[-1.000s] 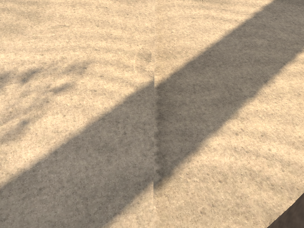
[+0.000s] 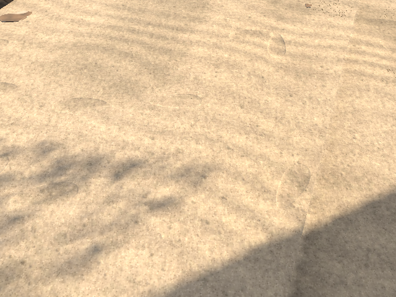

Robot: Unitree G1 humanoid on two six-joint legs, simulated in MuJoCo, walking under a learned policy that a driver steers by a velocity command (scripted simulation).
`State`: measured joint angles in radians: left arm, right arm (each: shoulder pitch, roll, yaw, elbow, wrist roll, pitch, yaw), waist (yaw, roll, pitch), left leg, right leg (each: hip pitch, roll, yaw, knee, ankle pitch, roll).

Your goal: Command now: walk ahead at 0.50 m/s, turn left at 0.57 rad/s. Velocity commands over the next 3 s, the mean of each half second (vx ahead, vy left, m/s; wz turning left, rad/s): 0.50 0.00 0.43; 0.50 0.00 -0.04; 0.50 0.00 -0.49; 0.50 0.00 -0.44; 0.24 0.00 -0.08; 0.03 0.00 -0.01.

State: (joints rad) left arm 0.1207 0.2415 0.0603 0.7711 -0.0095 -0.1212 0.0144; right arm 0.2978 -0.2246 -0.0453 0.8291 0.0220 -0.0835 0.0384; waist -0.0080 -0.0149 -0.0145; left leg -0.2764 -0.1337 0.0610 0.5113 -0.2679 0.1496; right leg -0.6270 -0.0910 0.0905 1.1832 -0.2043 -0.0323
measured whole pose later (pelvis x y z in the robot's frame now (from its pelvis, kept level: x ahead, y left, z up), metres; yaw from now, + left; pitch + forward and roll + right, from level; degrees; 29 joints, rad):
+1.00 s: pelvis +0.56 +0.09 +0.01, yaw +9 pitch +3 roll +0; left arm 0.35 0.29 0.05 0.85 -0.03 -0.06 0.00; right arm 0.14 -0.24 -0.04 0.71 -0.01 -0.09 0.01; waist 0.03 -0.03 0.00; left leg -0.36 -0.01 0.07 0.48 -0.17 0.04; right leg -0.44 -0.04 0.05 1.17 -0.38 -0.01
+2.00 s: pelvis +1.10 +0.06 +0.00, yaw -21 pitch +2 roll +0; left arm 0.34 0.28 0.06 0.73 -0.02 -0.04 0.01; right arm 0.16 -0.27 -0.05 0.72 0.00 -0.11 0.03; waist 0.02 -0.03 -0.01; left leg -0.40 -0.04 0.01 0.55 -0.18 0.04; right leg -0.36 0.06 0.12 1.14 -0.45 -0.03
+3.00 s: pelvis +1.32 -0.01 +0.00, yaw -21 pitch -1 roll +0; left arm 0.17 0.22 0.05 0.94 0.00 0.01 0.03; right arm 0.23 -0.21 -0.02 0.96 -0.01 -0.01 -0.03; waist 0.00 0.00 0.03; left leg -0.18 0.02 0.00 0.54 -0.34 -0.01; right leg -0.28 -0.01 0.02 0.53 -0.22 0.02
